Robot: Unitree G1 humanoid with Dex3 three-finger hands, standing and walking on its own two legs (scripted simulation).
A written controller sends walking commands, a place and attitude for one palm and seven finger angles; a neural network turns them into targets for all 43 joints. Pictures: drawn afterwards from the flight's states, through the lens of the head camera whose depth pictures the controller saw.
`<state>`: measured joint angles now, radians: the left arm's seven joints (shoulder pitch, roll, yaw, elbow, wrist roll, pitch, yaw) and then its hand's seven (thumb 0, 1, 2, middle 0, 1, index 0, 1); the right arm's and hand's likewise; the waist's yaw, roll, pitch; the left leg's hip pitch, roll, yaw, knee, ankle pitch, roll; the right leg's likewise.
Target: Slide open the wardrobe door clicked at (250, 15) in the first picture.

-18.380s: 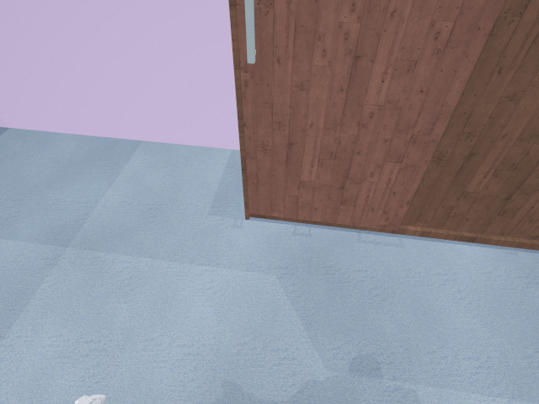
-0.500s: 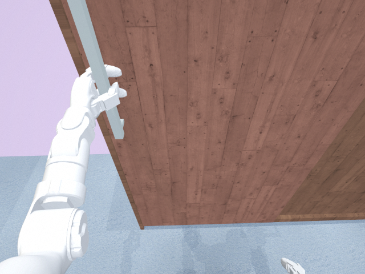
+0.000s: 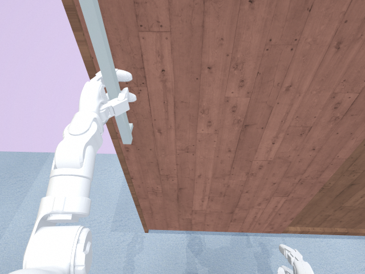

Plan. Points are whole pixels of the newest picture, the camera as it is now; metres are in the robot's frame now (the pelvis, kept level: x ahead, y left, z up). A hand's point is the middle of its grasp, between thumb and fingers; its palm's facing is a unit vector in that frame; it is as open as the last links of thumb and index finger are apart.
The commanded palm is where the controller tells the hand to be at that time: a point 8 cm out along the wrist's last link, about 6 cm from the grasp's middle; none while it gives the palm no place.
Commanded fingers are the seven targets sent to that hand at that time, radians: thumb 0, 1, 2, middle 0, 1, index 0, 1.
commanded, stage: tug the door sideways, standing still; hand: left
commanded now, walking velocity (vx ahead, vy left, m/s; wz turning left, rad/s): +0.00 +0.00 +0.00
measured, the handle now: (115, 81) +0.45 +0.17 +0.21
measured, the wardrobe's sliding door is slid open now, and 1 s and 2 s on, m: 0.00 0.00 0.07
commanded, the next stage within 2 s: step sideways, sliding the door along in 0.72 s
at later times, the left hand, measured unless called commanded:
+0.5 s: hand (125, 101) +0.41 +0.14 +0.19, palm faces +0.08 -1.00 -0.02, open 5.2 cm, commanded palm +0.38 +0.14 +0.19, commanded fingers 0.00 0.90 0.90 -0.45 -1.40 -0.45 -1.40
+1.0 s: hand (125, 102) +0.41 +0.15 +0.19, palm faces +0.11 -0.99 -0.13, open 5.5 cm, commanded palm +0.39 +0.18 +0.19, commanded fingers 0.00 0.90 0.90 -0.45 -1.40 -0.45 -1.40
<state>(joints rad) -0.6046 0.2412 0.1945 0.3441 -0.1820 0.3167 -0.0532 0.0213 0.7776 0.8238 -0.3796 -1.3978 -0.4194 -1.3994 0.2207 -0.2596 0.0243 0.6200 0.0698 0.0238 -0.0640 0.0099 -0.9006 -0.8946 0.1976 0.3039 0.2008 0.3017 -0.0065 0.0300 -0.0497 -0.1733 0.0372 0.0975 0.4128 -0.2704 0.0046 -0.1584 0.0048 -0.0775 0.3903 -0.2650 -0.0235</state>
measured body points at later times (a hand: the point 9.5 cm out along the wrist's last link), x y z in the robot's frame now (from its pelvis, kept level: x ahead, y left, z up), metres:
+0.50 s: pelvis -0.02 +0.02 +0.00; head -0.01 +0.01 +0.45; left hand +0.40 +0.20 +0.19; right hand +0.12 -0.20 -0.12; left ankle -0.04 +0.11 -0.74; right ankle -0.04 -0.10 -0.74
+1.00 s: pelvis -0.03 +0.01 -0.01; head -0.01 -0.01 +0.44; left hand +0.40 +0.20 +0.19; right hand +0.10 -0.22 -0.13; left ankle -0.04 +0.11 -0.74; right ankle -0.05 -0.10 -0.73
